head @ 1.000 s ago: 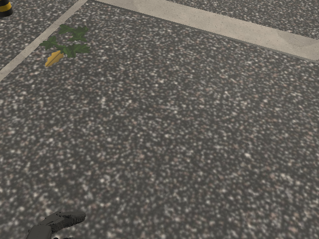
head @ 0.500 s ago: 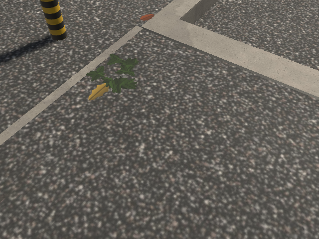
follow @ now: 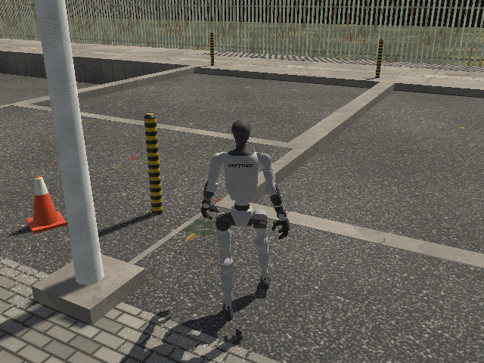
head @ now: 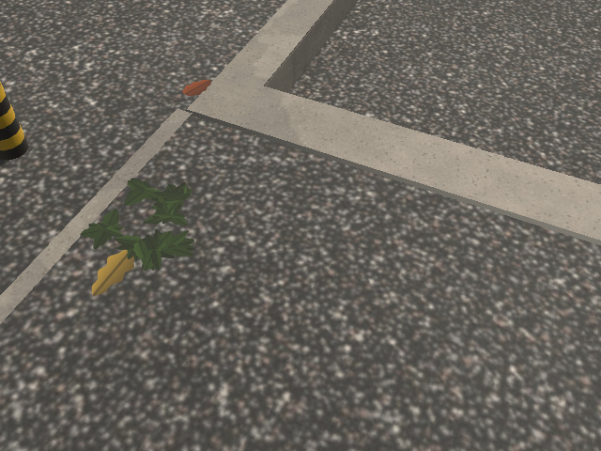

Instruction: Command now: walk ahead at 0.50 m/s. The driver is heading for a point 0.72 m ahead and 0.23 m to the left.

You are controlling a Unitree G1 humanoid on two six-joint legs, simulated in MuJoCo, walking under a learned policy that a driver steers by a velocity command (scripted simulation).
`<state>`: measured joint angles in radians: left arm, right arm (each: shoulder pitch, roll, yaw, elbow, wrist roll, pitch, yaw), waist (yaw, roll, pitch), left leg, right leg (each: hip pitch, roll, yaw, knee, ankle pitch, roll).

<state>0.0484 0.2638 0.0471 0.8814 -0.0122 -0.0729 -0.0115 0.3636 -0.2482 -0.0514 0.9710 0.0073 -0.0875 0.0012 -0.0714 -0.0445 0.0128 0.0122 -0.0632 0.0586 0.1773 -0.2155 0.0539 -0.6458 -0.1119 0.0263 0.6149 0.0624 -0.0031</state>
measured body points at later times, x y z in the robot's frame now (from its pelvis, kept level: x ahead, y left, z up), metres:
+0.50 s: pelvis +0.28 -0.05 +0.00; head +0.30 -0.05 +0.45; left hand +0.26 +0.22 -0.14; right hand +0.46 -0.29 -0.12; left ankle +0.42 +0.15 -0.68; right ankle +0.23 -0.14 -0.75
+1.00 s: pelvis +0.55 +0.07 +0.00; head +0.57 +0.10 +0.45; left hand +0.62 +0.39 -0.09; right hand +0.72 -0.16 -0.11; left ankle +0.49 +0.11 -0.75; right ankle +0.78 -0.05 -0.68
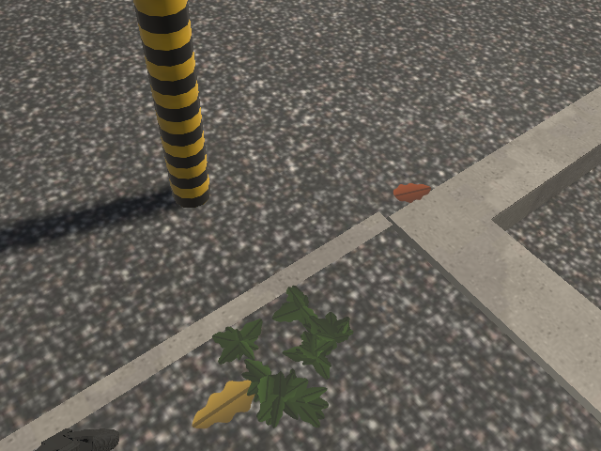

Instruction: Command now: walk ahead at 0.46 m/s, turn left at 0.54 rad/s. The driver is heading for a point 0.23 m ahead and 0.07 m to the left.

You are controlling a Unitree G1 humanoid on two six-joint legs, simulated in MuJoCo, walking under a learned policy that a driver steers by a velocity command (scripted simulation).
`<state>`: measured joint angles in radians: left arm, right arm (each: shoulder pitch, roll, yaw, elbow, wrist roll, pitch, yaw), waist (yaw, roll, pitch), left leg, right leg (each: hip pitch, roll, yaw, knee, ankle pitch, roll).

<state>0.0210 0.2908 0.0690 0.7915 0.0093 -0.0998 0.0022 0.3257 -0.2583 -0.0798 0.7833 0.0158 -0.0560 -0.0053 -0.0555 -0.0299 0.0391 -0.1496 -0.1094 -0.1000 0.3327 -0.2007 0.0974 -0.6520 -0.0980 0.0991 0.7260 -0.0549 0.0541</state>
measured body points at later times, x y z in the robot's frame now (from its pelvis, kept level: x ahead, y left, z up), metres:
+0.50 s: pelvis +0.18 -0.05 -0.01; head +0.20 -0.04 +0.43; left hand +0.28 +0.21 -0.14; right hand +0.32 -0.30 -0.13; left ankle +0.19 +0.10 -0.75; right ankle +0.26 -0.14 -0.75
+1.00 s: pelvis +0.23 -0.02 -0.01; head +0.24 -0.02 +0.44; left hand +0.30 +0.25 -0.15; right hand +0.35 -0.27 -0.15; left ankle +0.19 +0.10 -0.75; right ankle +0.26 -0.15 -0.75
